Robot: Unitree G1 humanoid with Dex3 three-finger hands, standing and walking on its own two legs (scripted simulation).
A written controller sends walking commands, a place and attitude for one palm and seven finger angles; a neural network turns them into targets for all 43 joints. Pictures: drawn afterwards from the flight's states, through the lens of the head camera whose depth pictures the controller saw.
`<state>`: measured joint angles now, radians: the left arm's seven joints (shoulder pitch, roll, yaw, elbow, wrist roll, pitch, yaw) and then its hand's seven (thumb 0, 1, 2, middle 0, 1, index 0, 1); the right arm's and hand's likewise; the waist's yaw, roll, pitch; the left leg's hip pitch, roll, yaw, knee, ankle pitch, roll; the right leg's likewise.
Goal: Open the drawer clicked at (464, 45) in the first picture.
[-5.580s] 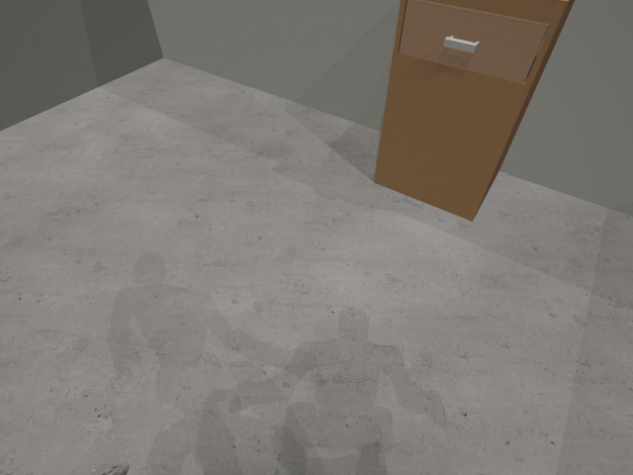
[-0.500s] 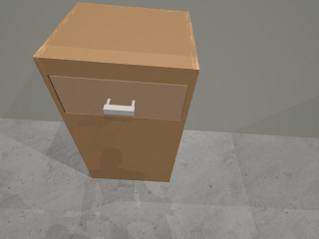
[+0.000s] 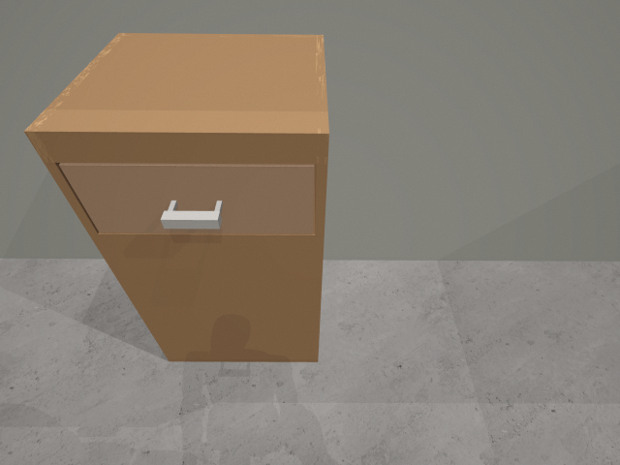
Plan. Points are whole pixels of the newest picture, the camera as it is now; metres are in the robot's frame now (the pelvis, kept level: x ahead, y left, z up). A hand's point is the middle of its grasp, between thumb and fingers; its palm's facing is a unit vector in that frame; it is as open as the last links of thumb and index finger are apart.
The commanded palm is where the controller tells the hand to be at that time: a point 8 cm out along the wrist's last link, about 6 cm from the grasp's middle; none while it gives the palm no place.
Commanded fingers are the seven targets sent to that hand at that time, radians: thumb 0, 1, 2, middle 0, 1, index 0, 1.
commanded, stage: come to a stop and stand still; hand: left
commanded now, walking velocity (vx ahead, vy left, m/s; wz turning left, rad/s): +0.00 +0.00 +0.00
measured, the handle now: (194, 212) +0.56 +0.24 -0.03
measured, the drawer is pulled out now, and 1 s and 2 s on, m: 0.00 0.00 0.00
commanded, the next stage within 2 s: look again from close up in 0.68 s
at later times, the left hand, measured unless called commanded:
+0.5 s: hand out of the picture +0.03 +0.17 -0.17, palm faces +0.06 -0.98 -0.18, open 7.4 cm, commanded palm none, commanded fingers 0.00 0.90 0.90 -0.20 -0.30 -0.20 -0.30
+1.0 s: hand out of the picture +0.06 +0.20 -0.18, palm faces +0.00 -0.98 -0.22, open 7.4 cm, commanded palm none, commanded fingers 0.00 0.90 0.90 -0.20 -0.30 -0.20 -0.30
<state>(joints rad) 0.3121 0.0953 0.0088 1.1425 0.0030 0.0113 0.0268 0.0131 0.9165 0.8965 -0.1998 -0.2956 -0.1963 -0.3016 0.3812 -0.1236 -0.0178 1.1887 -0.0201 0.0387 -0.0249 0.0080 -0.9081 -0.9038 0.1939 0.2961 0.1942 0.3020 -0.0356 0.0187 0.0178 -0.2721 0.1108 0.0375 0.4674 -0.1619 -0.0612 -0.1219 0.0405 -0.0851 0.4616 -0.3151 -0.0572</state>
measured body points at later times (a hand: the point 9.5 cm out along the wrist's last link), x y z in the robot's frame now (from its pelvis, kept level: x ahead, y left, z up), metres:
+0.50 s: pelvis +0.05 +0.01 +0.00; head +0.06 +0.00 +0.45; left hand +0.03 +0.22 -0.16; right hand +0.05 -0.22 -0.16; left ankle +0.05 +0.17 -0.74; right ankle -0.04 -0.08 -0.74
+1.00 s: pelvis +0.05 +0.02 -0.01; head +0.07 +0.02 +0.44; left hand +0.06 +0.25 -0.17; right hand +0.08 -0.21 -0.16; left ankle +0.06 +0.15 -0.74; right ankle -0.04 -0.08 -0.74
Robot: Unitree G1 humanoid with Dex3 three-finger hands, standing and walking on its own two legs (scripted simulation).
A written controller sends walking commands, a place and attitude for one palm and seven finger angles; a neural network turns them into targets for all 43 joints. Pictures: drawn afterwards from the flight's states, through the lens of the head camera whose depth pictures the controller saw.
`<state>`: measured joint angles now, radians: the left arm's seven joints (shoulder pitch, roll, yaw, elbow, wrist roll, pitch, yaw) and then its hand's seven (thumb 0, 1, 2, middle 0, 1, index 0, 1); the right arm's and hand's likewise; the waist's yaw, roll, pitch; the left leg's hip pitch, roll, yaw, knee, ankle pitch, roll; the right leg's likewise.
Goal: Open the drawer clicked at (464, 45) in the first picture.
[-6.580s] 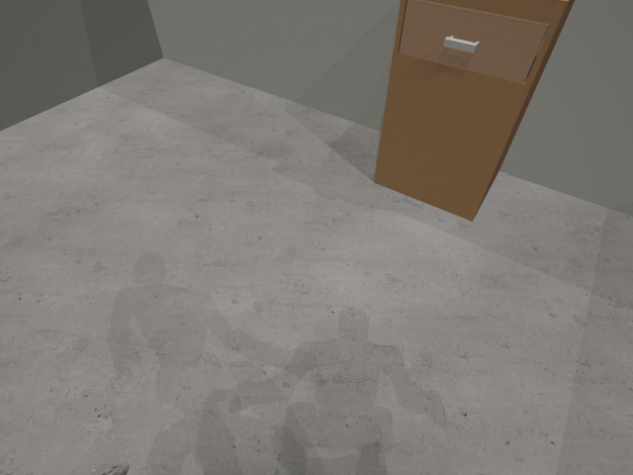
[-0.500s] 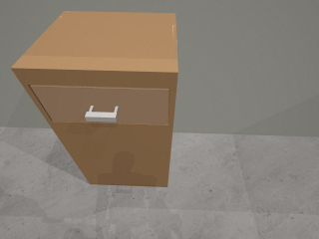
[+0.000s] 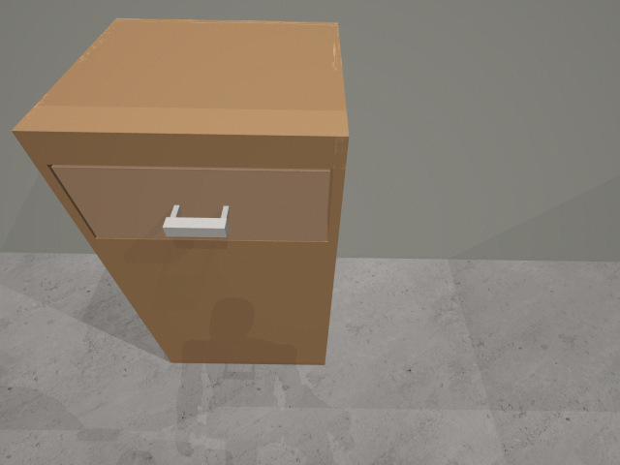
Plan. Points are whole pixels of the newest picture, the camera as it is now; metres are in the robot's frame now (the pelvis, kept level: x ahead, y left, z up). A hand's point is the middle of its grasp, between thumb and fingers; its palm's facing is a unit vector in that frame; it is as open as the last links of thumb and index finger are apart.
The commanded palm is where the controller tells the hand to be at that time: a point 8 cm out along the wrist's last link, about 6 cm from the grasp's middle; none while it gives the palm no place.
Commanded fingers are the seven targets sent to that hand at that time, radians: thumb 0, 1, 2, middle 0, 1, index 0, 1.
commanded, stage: look again from close up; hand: left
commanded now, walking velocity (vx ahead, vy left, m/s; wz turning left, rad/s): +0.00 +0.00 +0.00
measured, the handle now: (198, 218) +0.51 +0.23 -0.02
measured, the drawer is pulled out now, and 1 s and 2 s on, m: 0.00 0.00 0.00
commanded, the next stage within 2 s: raise the hand with hooked fingers in 0.26 s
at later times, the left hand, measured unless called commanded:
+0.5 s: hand out of the picture +0.10 +0.20 -0.08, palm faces -0.10 -0.82 -0.57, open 7.5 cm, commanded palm +0.09 +0.24 -0.04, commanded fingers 0.00 0.71 0.82 -0.21 -0.42 -0.21 -0.42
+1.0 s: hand (126, 439) +0.16 +0.23 -0.02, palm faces +0.08 -0.07 -0.99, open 9.9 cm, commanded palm +0.14 +0.23 +0.03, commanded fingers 0.00 0.13 0.57 -0.25 -0.80 -0.25 -0.80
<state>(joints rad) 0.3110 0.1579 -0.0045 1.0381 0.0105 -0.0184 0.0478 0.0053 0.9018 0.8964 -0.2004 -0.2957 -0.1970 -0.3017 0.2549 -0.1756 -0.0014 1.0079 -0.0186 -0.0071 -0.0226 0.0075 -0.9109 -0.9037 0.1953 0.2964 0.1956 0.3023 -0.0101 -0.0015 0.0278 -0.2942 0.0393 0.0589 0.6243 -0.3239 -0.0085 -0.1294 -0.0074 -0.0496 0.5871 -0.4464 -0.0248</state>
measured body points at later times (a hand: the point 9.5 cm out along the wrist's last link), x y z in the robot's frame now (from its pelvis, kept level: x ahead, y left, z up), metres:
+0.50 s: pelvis -0.03 +0.00 +0.00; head +0.00 -0.01 +0.45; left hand +0.10 +0.24 -0.05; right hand +0.04 -0.24 -0.14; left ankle +0.00 +0.13 -0.73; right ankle -0.09 -0.10 -0.72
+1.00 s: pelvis -0.07 -0.03 -0.04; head -0.04 -0.06 +0.40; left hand +0.15 +0.23 +0.03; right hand +0.18 -0.23 -0.13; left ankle +0.00 +0.13 -0.72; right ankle -0.09 -0.11 -0.73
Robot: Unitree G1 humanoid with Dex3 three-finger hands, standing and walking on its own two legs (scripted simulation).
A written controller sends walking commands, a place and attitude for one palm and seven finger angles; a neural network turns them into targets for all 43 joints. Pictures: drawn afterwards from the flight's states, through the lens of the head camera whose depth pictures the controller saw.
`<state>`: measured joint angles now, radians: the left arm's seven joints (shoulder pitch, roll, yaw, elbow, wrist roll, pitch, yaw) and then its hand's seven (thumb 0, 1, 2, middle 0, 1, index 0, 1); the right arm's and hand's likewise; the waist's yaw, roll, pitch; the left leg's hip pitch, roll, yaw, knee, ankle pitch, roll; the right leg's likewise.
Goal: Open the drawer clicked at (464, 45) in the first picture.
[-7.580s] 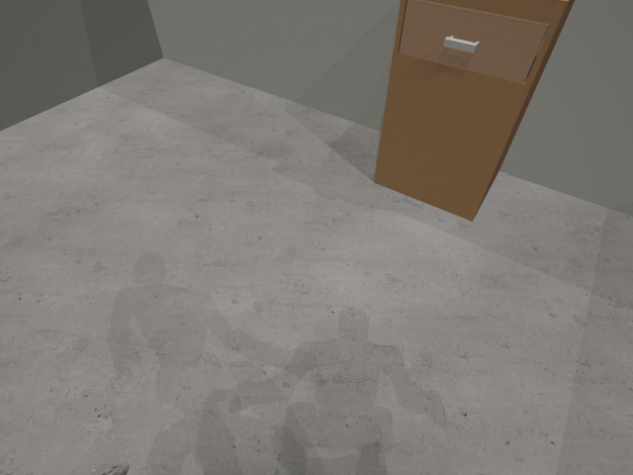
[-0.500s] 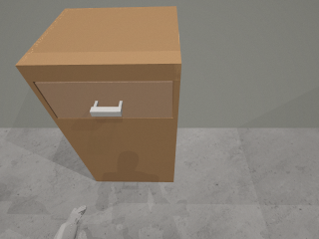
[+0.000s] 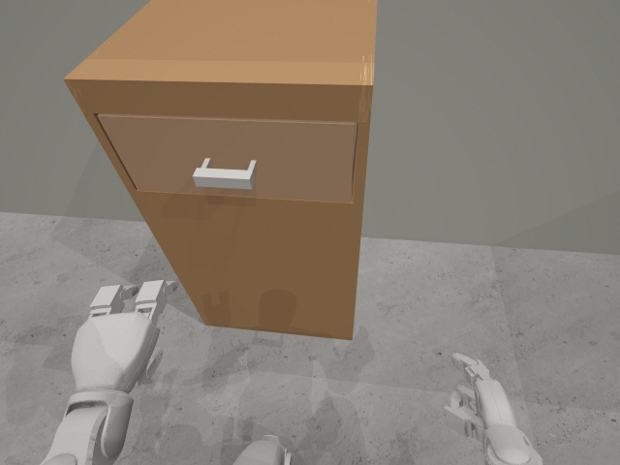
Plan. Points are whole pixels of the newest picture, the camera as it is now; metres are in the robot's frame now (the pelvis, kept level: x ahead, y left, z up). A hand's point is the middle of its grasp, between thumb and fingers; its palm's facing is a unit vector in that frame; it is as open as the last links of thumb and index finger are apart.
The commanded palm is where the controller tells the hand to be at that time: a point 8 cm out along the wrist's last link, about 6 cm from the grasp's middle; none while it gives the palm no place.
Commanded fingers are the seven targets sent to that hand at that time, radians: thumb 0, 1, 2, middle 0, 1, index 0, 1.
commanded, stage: raise the hand with hooked fingers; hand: left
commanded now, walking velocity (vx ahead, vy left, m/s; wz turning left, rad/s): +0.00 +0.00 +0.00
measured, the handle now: (227, 171) +0.58 +0.24 +0.03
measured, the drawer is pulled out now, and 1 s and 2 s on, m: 0.00 0.00 0.00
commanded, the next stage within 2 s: move the hooked fingers above the handle in 1.26 s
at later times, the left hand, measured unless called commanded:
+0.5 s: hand (137, 281) +0.30 +0.26 +0.08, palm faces +0.08 -0.11 -0.99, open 12.8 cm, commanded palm +0.28 +0.27 +0.15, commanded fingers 0.00 -0.45 0.32 -0.30 -1.17 -0.30 -1.17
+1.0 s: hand (123, 232) +0.33 +0.27 +0.14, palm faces +0.01 -0.10 -0.99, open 13.9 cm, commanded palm +0.31 +0.27 +0.20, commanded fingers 0.00 -0.50 0.30 -0.30 -1.20 -0.30 -1.20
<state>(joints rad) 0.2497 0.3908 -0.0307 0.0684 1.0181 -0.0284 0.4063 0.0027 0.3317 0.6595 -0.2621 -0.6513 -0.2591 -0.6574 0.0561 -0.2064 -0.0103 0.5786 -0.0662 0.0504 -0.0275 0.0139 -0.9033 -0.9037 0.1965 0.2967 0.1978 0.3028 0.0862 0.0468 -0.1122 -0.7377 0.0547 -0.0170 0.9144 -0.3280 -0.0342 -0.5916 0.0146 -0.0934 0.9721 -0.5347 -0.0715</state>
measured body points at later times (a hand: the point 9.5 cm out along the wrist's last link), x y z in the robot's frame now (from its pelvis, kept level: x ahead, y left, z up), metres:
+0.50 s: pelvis +0.03 +0.03 +0.03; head +0.05 +0.00 +0.48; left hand +0.29 +0.27 +0.14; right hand +0.20 -0.22 -0.07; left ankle +0.07 +0.16 -0.68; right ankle -0.02 -0.07 -0.68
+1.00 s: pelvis +0.02 +0.04 +0.05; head +0.03 +0.00 +0.50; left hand +0.33 +0.28 +0.19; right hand +0.21 -0.19 -0.06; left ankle +0.08 +0.16 -0.68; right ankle -0.02 -0.07 -0.68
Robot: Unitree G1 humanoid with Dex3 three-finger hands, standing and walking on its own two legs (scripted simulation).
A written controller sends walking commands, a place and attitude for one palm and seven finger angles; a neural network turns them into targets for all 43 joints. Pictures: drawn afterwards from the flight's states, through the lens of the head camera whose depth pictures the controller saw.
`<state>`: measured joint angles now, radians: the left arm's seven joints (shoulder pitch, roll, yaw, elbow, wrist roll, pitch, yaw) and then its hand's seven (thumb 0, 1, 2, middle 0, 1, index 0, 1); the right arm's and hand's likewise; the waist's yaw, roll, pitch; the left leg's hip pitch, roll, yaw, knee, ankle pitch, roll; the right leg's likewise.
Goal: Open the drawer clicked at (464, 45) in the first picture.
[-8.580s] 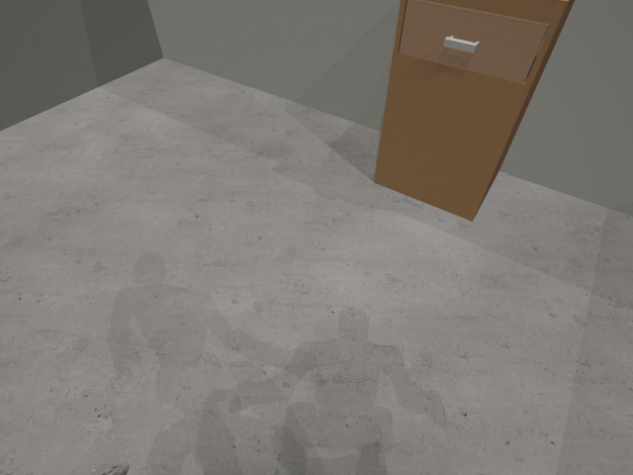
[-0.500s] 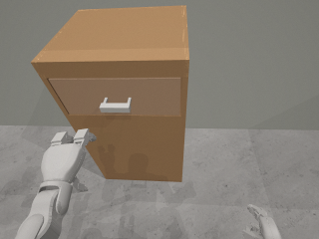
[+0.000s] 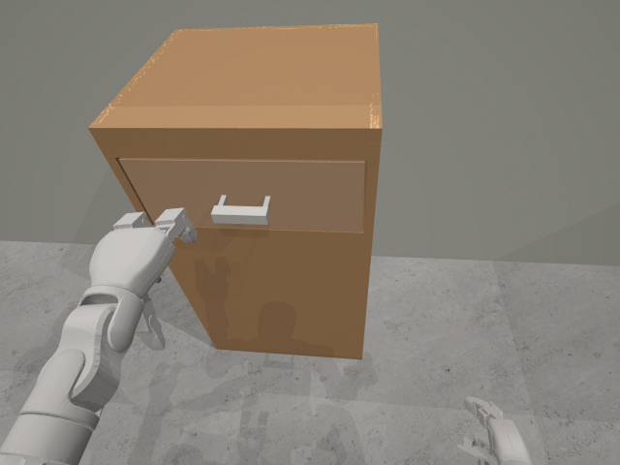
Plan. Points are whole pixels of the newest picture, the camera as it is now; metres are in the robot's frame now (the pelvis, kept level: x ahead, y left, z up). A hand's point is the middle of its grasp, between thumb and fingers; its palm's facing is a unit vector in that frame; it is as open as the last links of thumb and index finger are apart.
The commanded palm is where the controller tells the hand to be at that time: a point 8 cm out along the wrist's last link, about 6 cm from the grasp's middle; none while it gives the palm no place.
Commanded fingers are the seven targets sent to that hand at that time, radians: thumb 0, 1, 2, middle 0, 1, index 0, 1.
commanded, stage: raise the hand with hooked fingers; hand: left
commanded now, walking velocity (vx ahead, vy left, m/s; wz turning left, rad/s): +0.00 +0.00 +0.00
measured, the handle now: (243, 207) +0.56 +0.21 -0.02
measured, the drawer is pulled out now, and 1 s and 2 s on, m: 0.00 0.00 0.00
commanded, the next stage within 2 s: move the hooked fingers above the handle in 0.26 s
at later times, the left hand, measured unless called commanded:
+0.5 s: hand (169, 284) +0.31 +0.23 +0.08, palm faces +0.00 -0.09 -1.00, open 13.9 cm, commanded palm +0.30 +0.23 +0.14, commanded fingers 0.00 -0.50 0.30 -0.30 -1.20 -0.30 -1.20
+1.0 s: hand (198, 248) +0.39 +0.22 +0.05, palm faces -0.04 -0.07 -1.00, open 13.9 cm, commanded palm +0.38 +0.23 +0.12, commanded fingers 0.00 -0.50 0.30 -0.30 -1.20 -0.30 -1.20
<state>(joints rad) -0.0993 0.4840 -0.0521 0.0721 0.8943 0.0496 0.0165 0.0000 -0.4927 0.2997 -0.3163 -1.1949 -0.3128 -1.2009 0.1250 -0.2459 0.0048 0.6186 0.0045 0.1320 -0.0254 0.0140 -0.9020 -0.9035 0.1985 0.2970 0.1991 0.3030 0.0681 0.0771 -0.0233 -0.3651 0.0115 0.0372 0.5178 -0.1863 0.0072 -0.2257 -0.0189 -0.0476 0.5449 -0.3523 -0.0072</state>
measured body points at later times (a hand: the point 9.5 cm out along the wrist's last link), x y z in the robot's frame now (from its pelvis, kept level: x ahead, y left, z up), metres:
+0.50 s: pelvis +0.00 -0.01 +0.00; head +0.01 -0.04 +0.45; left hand +0.30 +0.23 +0.13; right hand +0.19 -0.24 -0.11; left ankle +0.05 +0.12 -0.73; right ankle -0.04 -0.11 -0.73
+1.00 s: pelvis +0.01 -0.01 -0.01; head +0.05 -0.03 +0.44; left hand +0.39 +0.22 +0.11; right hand +0.13 -0.27 -0.14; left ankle +0.05 +0.12 -0.73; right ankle -0.04 -0.11 -0.73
